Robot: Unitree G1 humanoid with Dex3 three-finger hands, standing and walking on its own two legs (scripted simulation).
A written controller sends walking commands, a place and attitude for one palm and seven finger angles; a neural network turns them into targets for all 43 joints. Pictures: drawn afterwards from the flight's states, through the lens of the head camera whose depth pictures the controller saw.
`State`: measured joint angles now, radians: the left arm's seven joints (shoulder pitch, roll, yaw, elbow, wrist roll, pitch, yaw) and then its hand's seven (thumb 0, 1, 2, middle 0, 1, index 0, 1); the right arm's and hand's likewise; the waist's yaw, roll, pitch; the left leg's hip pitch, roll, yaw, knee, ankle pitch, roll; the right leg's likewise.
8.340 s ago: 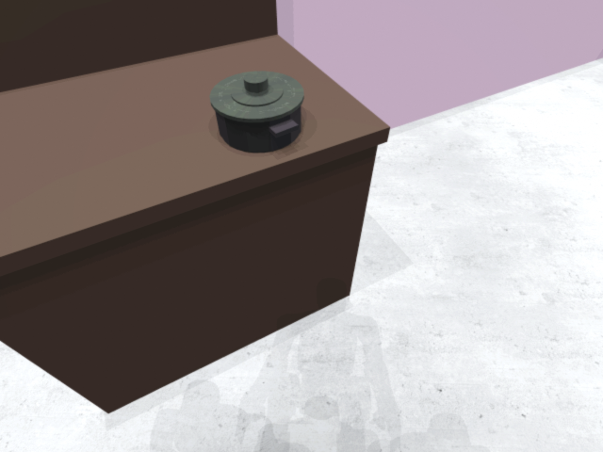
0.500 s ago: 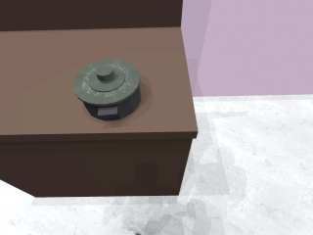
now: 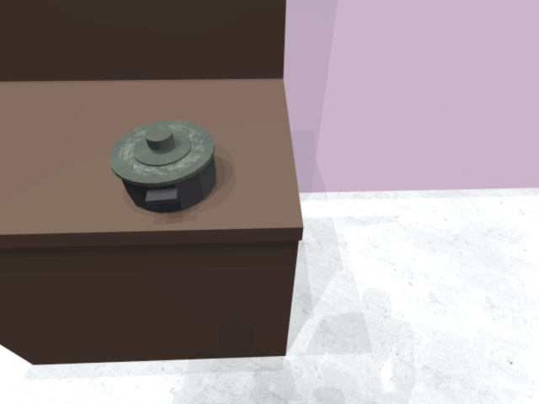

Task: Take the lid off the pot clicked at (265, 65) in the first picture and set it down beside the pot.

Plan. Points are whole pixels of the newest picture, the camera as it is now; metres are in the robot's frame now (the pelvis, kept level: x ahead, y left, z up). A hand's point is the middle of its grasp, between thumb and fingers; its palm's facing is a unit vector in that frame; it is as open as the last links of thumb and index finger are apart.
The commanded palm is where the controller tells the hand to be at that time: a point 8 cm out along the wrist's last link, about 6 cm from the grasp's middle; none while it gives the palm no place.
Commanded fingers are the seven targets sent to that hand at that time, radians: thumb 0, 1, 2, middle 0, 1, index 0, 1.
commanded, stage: come to a stop and stand still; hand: left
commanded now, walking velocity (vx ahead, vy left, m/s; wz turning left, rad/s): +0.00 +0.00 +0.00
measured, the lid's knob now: (159, 138) +0.53 +0.23 +0.12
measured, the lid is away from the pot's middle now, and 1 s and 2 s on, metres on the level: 0.00 0.00 0.00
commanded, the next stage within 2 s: look again from close up in 1.00 s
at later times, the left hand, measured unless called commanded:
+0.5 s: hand out of the picture +0.03 +0.17 -0.17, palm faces +0.02 -0.98 -0.17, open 7.4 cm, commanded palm none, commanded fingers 0.00 0.90 0.90 -0.20 -0.30 -0.20 -0.30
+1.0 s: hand out of the picture +0.06 +0.19 -0.17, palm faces +0.02 -0.98 -0.21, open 7.4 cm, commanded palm none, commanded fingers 0.00 0.90 0.90 -0.20 -0.30 -0.20 -0.30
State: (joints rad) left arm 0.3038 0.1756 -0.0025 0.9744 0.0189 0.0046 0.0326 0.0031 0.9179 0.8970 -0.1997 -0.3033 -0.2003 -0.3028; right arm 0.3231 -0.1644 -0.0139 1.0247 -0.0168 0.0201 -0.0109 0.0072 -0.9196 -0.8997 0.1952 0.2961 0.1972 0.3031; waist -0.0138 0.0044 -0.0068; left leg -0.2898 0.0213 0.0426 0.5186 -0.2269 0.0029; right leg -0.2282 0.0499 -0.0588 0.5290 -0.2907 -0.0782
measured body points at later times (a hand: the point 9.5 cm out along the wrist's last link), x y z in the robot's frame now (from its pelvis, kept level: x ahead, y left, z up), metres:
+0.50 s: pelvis +0.04 +0.01 +0.01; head +0.04 +0.01 +0.46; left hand +0.03 +0.22 -0.16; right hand +0.04 -0.21 -0.15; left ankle +0.04 +0.13 -0.73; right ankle +0.00 -0.07 -0.73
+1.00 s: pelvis +0.06 +0.02 +0.01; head +0.06 +0.02 +0.46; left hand +0.06 +0.25 -0.15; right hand +0.07 -0.20 -0.16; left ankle +0.04 +0.13 -0.73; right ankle +0.00 -0.07 -0.73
